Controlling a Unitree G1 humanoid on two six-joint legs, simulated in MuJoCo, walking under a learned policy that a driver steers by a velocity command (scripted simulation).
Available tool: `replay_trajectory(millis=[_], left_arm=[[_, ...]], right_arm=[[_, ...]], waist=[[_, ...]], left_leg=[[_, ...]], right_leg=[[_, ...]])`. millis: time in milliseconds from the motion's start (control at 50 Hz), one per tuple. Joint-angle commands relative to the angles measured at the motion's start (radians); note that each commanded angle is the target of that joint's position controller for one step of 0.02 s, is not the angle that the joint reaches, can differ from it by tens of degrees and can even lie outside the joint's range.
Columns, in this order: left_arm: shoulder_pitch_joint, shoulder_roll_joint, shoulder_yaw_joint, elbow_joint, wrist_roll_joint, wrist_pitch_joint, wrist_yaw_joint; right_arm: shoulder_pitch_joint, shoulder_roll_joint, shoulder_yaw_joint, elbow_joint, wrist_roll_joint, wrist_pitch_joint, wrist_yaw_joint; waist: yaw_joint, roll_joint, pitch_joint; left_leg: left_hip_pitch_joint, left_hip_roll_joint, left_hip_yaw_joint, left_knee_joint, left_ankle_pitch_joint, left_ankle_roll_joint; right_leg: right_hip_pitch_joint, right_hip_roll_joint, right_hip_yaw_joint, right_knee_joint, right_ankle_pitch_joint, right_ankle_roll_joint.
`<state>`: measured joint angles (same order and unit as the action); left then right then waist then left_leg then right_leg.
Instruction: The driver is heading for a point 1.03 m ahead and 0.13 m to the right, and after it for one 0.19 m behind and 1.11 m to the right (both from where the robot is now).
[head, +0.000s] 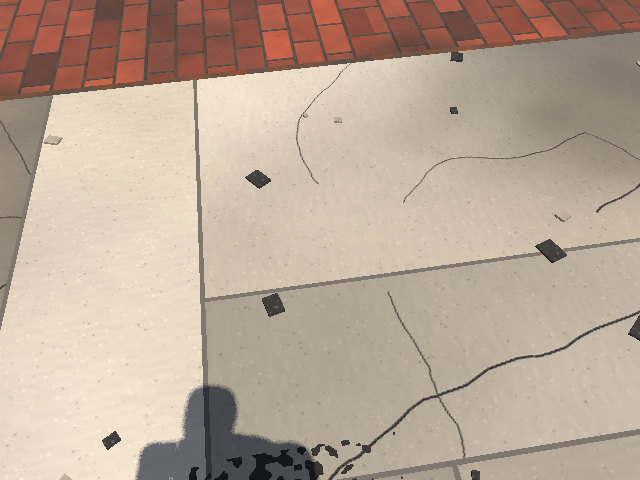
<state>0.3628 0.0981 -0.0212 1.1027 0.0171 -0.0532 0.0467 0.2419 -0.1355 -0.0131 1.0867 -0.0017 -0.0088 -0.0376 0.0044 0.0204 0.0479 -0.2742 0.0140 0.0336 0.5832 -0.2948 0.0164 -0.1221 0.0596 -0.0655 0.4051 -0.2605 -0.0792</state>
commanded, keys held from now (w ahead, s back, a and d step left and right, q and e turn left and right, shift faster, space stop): no key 0.30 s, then w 0.70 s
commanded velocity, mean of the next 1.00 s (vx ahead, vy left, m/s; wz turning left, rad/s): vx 0.25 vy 0.00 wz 0.00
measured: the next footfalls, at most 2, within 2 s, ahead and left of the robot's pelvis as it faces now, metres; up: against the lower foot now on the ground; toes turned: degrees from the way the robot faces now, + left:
left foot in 0.04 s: +0.07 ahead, +0.12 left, +0.00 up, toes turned +2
left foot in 0.66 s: +0.21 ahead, +0.16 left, +0.00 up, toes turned +4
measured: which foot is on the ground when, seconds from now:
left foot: up 0.00-0.02, down 0.04-0.40, up 0.42-0.64, down 0.66-1.00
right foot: down 0.00-0.66, up 0.68-1.00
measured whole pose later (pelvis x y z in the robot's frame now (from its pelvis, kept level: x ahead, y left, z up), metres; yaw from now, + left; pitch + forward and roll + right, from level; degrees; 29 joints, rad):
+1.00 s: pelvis +0.26 +0.09 +0.00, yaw +0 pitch +0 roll +1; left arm 0.09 0.19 0.05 0.96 0.03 -0.04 -0.04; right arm 0.50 -0.12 -0.02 1.09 -0.02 -0.10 -0.01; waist -0.03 -0.03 0.03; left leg 0.05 -0.08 0.09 0.19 -0.25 0.08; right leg -0.64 -0.08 -0.06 0.82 -0.08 -0.04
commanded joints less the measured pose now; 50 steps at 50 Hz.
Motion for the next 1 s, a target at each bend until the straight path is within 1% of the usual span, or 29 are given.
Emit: replay_trajectory(millis=[20,40,60,80,100,120,180,300,320,360,380,420,440,460,500,540,580,620,640,660,680,700,720,740,760,780,820,920,1000], left_arm=[[0.033,0.117,0.015,-0.012,-0.013,0.003,0.003],[0.045,0.114,0.018,-0.013,-0.012,0.006,0.001],[0.086,0.092,0.021,-0.005,-0.011,0.009,-0.003],[0.117,0.057,0.015,0.016,-0.009,0.018,-0.001],[0.101,0.074,0.018,0.021,-0.004,0.022,0.003],[0.085,0.086,0.022,0.018,-0.004,0.023,0.003],[0.068,0.086,0.024,0.019,-0.008,0.022,0.000],[0.053,0.077,0.021,0.037,-0.008,0.030,0.004],[0.062,0.077,0.021,0.043,-0.006,0.031,0.003],[0.078,0.108,0.036,0.047,-0.004,0.037,0.000],[0.092,0.127,0.045,0.046,-0.002,0.041,-0.004],[0.170,0.164,0.062,0.056,-0.007,0.041,-0.007],[0.186,0.180,0.069,0.060,-0.005,0.037,-0.007],[0.196,0.176,0.071,0.060,0.003,0.030,-0.009],[0.196,0.187,0.077,0.055,0.018,0.011,-0.014],[0.164,0.190,0.080,0.042,0.014,-0.005,-0.016],[0.126,0.195,0.081,0.031,0.009,-0.016,-0.019],[0.065,0.204,0.082,0.016,-0.005,-0.021,-0.024],[0.063,0.200,0.079,0.014,-0.002,-0.027,-0.028],[0.057,0.174,0.067,0.006,0.002,-0.035,-0.035],[0.070,0.095,0.048,-0.045,-0.006,-0.036,-0.043],[0.037,0.145,0.065,-0.064,0.017,-0.030,-0.053],[-0.008,0.143,0.066,-0.084,0.018,-0.027,-0.062],[-0.031,0.134,0.064,-0.087,0.013,-0.031,-0.069],[-0.018,0.119,0.065,-0.081,0.010,-0.031,-0.070],[0.006,0.114,0.066,-0.074,0.017,-0.023,-0.071],[0.006,0.118,0.071,-0.077,0.018,-0.005,-0.074],[-0.220,0.123,0.074,-0.159,0.013,0.013,-0.081],[-0.379,0.107,0.064,-0.220,0.003,0.009,-0.085]], right_arm=[[0.121,-0.036,0.006,0.021,-0.004,0.007,-0.008],[0.110,-0.058,0.005,0.013,-0.015,0.003,-0.007],[0.104,-0.086,0.001,0.017,-0.016,0.000,-0.006],[0.080,-0.076,0.001,0.026,-0.006,0.004,-0.004],[0.075,-0.050,0.006,0.025,-0.004,0.004,-0.002],[0.073,-0.046,0.008,0.027,-0.005,0.001,-0.003],[0.086,-0.062,0.007,0.041,-0.001,-0.006,-0.013],[0.087,-0.060,0.008,0.052,-0.002,-0.005,-0.014],[0.098,-0.057,0.008,0.058,-0.004,-0.005,-0.013],[0.101,-0.074,-0.004,0.056,-0.011,0.000,-0.008],[0.090,-0.075,-0.009,0.046,-0.016,0.002,-0.001],[0.020,-0.044,-0.004,-0.002,-0.026,-0.007,0.015],[-0.022,-0.033,-0.001,-0.032,-0.037,-0.016,0.022],[-0.061,-0.046,-0.005,-0.057,-0.037,-0.027,0.028],[-0.090,-0.077,-0.019,-0.094,-0.029,-0.046,0.041],[-0.092,-0.085,-0.028,-0.117,-0.017,-0.061,0.053],[-0.072,-0.079,-0.035,-0.128,-0.010,-0.063,0.062],[0.066,-0.057,-0.042,-0.091,-0.006,-0.059,0.065],[0.188,-0.079,-0.058,-0.045,-0.006,-0.059,0.058],[0.340,-0.139,-0.081,-0.007,-0.020,-0.065,0.045],[0.469,-0.248,-0.102,0.004,-0.031,-0.067,0.035],[0.399,-0.219,-0.089,0.007,-0.022,-0.050,0.033],[0.255,-0.198,-0.079,-0.038,-0.020,-0.048,0.034],[0.173,-0.169,-0.069,-0.066,-0.016,-0.056,0.040],[0.140,-0.153,-0.061,-0.075,-0.014,-0.065,0.041],[0.139,-0.124,-0.049,-0.069,-0.014,-0.075,0.038],[0.191,-0.109,-0.039,-0.047,-0.015,-0.089,0.031],[0.285,-0.115,-0.027,-0.022,-0.015,-0.097,0.028],[0.318,-0.112,-0.022,-0.015,-0.014,-0.103,0.026]], waist=[[-0.037,-0.090,-0.026],[-0.021,-0.068,-0.015],[0.012,0.003,0.029],[0.016,0.071,0.059],[0.000,0.064,0.078],[-0.003,0.049,0.074],[0.000,0.019,0.021],[0.000,-0.019,0.023],[0.001,-0.023,0.006],[0.009,-0.052,0.032],[0.020,-0.086,0.078],[0.063,-0.161,0.183],[0.072,-0.174,0.228],[0.081,-0.154,0.242],[0.073,-0.114,0.216],[0.048,-0.090,0.176],[0.016,-0.099,0.146],[-0.064,-0.089,0.111],[-0.110,-0.051,0.064],[-0.178,0.062,-0.005],[-0.188,0.318,-0.091],[-0.130,0.228,-0.036],[-0.068,0.104,0.059],[-0.042,0.018,0.085],[-0.009,0.000,0.077],[0.014,0.006,0.065],[0.023,0.023,0.049],[-0.009,0.028,0.092],[-0.037,0.048,0.103]], left_leg=[[0.183,0.031,-0.030,-0.154,0.248,0.003],[0.228,0.085,-0.083,-0.168,0.317,0.008],[0.216,0.115,-0.109,-0.140,0.394,0.027],[0.151,0.107,-0.105,-0.139,0.343,0.042],[0.112,0.096,-0.105,-0.160,0.312,0.037],[0.112,0.089,-0.100,-0.174,0.324,0.032],[0.149,0.088,-0.098,-0.180,0.372,0.033],[0.146,0.088,-0.097,-0.200,0.347,0.035],[0.149,0.076,-0.090,-0.203,0.261,0.039],[0.091,0.020,-0.052,-0.146,-0.041,0.063],[0.014,-0.003,-0.037,-0.104,-0.176,0.071],[-0.192,-0.039,0.034,0.050,-0.216,0.067],[-0.265,-0.014,0.060,0.108,-0.167,0.066],[-0.316,0.015,0.042,0.169,-0.151,0.069],[-0.410,0.049,0.003,0.248,-0.167,0.071],[-0.375,0.060,0.001,0.192,-0.124,0.065],[-0.229,0.033,0.034,0.111,-0.052,0.060],[0.073,-0.030,0.098,-0.010,0.057,0.063],[0.255,-0.073,0.109,-0.039,0.046,0.067],[0.421,0.026,-0.029,-0.124,-0.054,0.095],[0.508,0.328,-0.544,-0.376,-0.372,0.187],[0.393,0.366,-0.734,-0.478,-0.485,0.232],[0.292,0.359,-0.624,-0.455,-0.478,0.222],[0.212,0.320,-0.504,-0.459,-0.321,0.205],[0.169,0.276,-0.406,-0.462,-0.178,0.183],[0.149,0.242,-0.327,-0.462,-0.064,0.167],[0.166,0.211,-0.234,-0.456,0.113,0.164],[0.227,0.192,-0.141,-0.481,0.303,0.181],[0.243,0.170,-0.074,-0.473,0.458,0.174]], right_leg=[[-0.086,-0.202,0.136,-0.047,0.439,-0.022],[-0.143,-0.178,0.141,-0.065,0.245,-0.006],[-0.167,-0.137,0.129,-0.088,0.146,0.000],[-0.127,-0.121,0.115,-0.102,0.119,0.004],[-0.091,-0.123,0.116,-0.086,0.144,0.006],[-0.073,-0.132,0.121,-0.072,0.199,0.006],[-0.017,-0.143,0.121,-0.068,0.273,0.011],[0.004,-0.145,0.116,-0.083,0.252,0.017],[0.013,-0.136,0.112,-0.090,0.165,0.011],[-0.008,-0.114,0.123,-0.080,-0.141,-0.028],[-0.034,-0.138,0.176,-0.107,-0.319,-0.057],[-0.010,-0.271,0.362,-0.229,-0.553,-0.137],[-0.001,-0.344,0.439,-0.268,-0.558,-0.177],[0.010,-0.382,0.481,-0.288,-0.502,-0.203],[0.101,-0.404,0.476,-0.285,-0.334,-0.219],[0.125,-0.371,0.386,-0.268,-0.194,-0.187],[0.051,-0.324,0.289,-0.240,-0.087,-0.151],[-0.129,-0.259,0.175,-0.144,0.002,-0.107],[-0.209,-0.213,0.125,-0.015,0.127,-0.084],[-0.305,-0.140,0.032,0.249,0.178,-0.047],[-0.484,-0.011,-0.066,0.638,-0.168,0.009],[-0.555,-0.028,0.069,0.807,-0.250,-0.016],[-0.597,-0.094,0.087,0.859,-0.150,-0.033],[-0.568,-0.127,0.095,0.823,-0.057,-0.035],[-0.515,-0.146,0.095,0.776,-0.010,-0.030],[-0.474,-0.157,0.090,0.739,0.009,-0.017],[-0.466,-0.149,0.063,0.707,0.039,-0.002],[-0.609,-0.151,0.017,0.543,0.146,0.034],[-0.549,-0.117,-0.026,0.317,0.236,0.037]])
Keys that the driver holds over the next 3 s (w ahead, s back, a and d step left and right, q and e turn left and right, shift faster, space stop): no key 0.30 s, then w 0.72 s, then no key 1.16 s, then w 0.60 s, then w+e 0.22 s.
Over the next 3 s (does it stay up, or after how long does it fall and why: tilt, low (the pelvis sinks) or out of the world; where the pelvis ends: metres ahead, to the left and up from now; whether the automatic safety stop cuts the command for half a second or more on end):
stays up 0.80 0.05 -0.02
